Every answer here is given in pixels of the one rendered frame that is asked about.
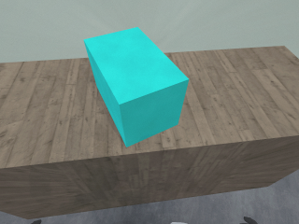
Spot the carton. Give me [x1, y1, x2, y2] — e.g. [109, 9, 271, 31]
[83, 27, 189, 147]

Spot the pedestal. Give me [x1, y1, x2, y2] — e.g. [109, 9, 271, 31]
[0, 46, 299, 219]

